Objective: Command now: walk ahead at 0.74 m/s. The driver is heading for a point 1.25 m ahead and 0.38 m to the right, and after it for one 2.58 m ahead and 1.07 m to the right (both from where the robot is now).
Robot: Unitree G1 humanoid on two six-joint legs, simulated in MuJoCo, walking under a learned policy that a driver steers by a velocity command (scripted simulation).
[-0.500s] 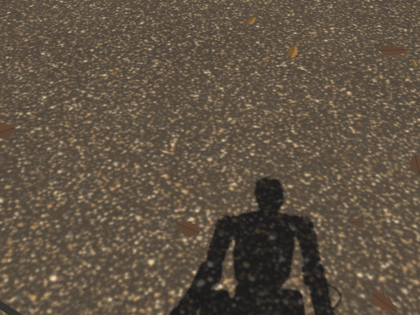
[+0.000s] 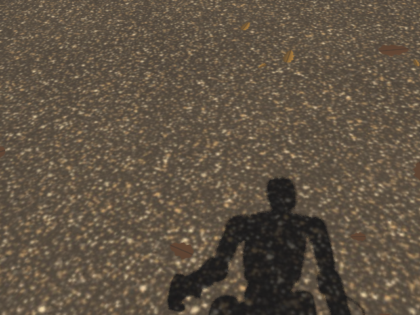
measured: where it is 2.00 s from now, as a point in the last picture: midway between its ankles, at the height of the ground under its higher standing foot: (296, 111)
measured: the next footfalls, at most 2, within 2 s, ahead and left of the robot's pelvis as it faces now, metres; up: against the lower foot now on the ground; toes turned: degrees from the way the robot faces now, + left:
left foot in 0.46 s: +0.52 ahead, +0.05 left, +0.00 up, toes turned +3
right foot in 0.92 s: +0.93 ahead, -0.10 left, +0.00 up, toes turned -22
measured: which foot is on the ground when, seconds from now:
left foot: down 0.00-0.00, up 0.02-0.44, down 0.46-0.88, up 0.90-1.00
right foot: down 0.00-0.44, up 0.46-0.90, down 0.92-1.00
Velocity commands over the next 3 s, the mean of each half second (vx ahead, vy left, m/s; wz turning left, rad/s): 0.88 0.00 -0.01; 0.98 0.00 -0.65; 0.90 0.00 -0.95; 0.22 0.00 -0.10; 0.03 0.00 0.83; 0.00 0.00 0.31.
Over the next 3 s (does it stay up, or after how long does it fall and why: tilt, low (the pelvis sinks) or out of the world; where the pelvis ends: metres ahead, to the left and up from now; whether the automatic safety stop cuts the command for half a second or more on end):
stays up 1.45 -0.34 0.01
